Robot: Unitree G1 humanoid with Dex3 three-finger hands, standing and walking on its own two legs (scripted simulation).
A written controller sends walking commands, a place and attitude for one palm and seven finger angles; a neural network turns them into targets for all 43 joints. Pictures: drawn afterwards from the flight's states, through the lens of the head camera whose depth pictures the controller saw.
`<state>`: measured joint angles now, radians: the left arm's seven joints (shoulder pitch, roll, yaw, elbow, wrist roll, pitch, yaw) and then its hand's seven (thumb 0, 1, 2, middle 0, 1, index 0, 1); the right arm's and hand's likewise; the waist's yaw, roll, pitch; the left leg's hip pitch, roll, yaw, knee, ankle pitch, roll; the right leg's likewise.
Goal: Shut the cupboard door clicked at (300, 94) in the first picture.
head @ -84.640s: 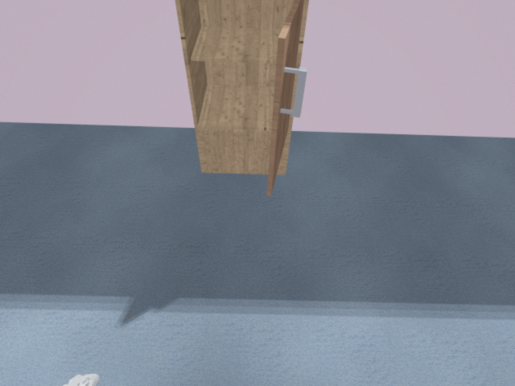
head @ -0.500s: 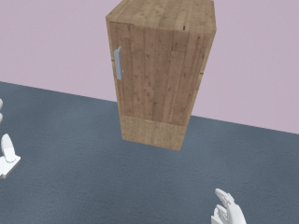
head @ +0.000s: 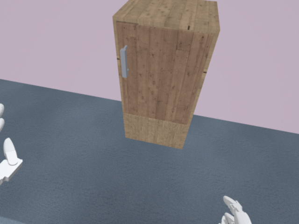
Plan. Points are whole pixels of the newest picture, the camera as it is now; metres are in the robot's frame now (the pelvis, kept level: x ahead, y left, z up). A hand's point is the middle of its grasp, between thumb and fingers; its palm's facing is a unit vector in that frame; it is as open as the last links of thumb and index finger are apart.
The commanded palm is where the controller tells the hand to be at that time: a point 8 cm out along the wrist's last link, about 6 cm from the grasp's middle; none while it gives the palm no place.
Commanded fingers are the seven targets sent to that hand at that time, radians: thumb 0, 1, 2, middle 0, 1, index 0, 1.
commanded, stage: let the arm hang, fingers relaxed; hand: left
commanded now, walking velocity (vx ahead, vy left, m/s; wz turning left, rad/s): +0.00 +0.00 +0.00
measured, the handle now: (125, 61) +0.84 +0.17 -0.02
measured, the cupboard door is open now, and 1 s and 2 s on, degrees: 0 0 0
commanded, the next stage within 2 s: look to check the result in 1.16 s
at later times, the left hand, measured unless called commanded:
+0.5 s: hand out of the picture -0.04 +0.18 -0.18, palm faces +0.05 -0.98 -0.19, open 7.1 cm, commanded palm none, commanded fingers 0.00 0.90 0.90 -0.20 -0.30 -0.20 -0.30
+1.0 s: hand out of the picture +0.00 +0.17 -0.17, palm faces +0.05 -0.98 -0.19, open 7.4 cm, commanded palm none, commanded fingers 0.00 0.90 0.90 -0.20 -0.30 -0.20 -0.30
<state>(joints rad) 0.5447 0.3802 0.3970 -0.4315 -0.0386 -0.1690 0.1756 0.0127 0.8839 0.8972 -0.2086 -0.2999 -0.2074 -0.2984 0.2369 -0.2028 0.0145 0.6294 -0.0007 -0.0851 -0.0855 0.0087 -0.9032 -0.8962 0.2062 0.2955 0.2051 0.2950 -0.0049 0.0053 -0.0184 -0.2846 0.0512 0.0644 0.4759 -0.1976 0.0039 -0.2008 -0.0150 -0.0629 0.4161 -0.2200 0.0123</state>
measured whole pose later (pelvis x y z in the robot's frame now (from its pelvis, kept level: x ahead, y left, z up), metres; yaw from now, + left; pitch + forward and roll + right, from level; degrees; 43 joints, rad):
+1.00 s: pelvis -0.01 +0.00 +0.00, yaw +0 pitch -1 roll +0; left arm 0.27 0.14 0.02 1.10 0.02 0.00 0.03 0.00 0.90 0.90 -0.20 -0.30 -0.20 -0.30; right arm 0.29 -0.15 -0.01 1.10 -0.02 0.01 -0.03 0.01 -0.92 -0.90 0.20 0.30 0.20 0.29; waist -0.01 0.01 0.00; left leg -0.25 0.03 0.07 0.44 -0.16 0.01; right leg -0.20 -0.04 -0.06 0.45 -0.23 0.01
